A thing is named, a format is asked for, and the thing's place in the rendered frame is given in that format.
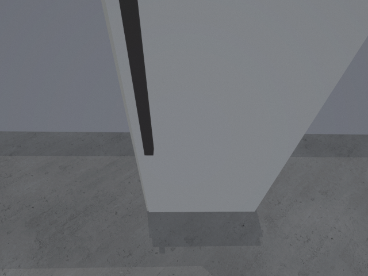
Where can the fridge door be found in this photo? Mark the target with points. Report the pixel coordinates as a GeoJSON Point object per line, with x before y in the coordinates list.
{"type": "Point", "coordinates": [233, 85]}

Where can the handle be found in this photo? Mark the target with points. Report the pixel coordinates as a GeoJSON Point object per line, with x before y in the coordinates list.
{"type": "Point", "coordinates": [132, 30]}

